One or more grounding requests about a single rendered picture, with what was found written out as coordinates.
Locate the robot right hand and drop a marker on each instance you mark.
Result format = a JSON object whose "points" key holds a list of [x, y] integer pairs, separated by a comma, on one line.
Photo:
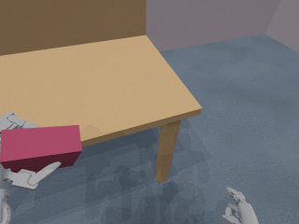
{"points": [[242, 214]]}

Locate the robot left forearm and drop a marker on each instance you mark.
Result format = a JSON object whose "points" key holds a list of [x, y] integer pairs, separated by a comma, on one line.
{"points": [[6, 212]]}

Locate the robot left hand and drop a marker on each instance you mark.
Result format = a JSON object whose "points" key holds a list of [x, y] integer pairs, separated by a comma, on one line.
{"points": [[24, 179]]}

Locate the table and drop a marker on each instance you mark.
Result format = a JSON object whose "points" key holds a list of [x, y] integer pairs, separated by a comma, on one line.
{"points": [[89, 63]]}

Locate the sponge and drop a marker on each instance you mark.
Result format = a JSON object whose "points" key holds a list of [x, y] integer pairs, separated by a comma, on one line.
{"points": [[33, 149]]}

